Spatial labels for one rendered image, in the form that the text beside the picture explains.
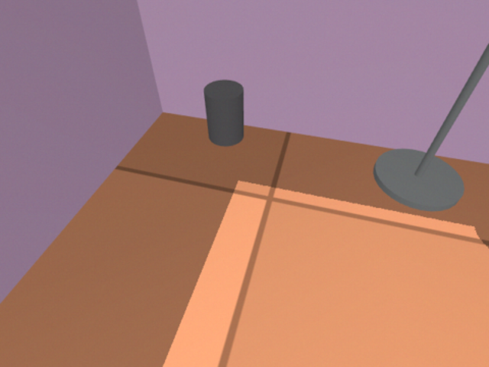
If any coat stand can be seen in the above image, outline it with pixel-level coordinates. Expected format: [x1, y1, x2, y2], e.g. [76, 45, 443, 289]
[373, 44, 489, 212]

